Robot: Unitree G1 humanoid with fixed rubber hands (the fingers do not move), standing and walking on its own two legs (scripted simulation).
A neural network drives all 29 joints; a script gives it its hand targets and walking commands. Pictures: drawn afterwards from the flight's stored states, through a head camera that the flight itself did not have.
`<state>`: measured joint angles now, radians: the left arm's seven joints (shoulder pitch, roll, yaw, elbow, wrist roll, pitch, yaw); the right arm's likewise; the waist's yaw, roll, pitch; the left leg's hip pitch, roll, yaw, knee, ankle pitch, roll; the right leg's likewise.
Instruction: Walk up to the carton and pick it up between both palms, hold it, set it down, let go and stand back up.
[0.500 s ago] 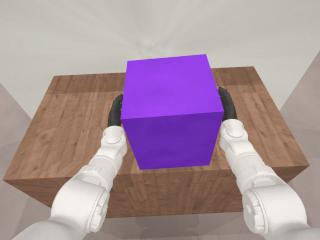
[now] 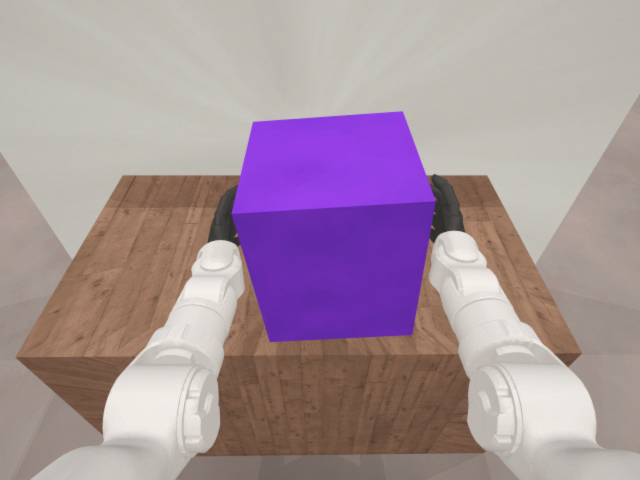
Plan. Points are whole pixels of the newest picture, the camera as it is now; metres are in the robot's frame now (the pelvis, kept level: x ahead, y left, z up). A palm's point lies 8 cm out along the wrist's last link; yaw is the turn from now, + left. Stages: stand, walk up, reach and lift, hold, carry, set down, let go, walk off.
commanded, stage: reach and lift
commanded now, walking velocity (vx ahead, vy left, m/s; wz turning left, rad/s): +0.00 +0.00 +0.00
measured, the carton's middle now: (334, 230) +0.43 +0.00 +0.09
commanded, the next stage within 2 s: hold in 1.52 s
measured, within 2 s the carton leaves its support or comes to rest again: neither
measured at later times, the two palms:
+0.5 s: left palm (217, 221) +0.39 +0.15 +0.14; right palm (450, 227) +0.38 -0.15 +0.14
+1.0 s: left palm (219, 215) +0.38 +0.15 +0.16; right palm (459, 232) +0.37 -0.15 +0.14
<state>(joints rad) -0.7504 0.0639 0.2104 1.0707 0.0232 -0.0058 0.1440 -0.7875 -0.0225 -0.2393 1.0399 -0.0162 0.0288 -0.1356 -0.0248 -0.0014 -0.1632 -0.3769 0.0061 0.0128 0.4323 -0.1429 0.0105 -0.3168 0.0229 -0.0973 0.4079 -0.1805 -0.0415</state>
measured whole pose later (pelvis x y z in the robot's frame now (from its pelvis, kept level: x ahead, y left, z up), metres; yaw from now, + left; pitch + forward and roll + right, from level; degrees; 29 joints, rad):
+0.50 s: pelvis +0.02 +0.02 +0.01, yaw +0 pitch +0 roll -1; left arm -0.57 -0.01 0.18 0.47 0.15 0.37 0.13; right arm -0.61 -0.05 -0.09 0.68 0.14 0.18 -0.15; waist -0.06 -0.03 -0.08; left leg -0.22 0.00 0.01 0.39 -0.16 0.03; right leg -0.13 0.02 -0.09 0.29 -0.16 -0.02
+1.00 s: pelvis +0.01 +0.01 +0.01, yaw +0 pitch -3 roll -1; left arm -0.56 -0.05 0.21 0.26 0.25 0.56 0.08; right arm -0.58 -0.03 -0.10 0.55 0.12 0.28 -0.15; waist -0.07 -0.04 -0.01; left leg -0.15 -0.01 0.03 0.34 -0.14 0.03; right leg -0.08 0.02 -0.08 0.29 -0.15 -0.02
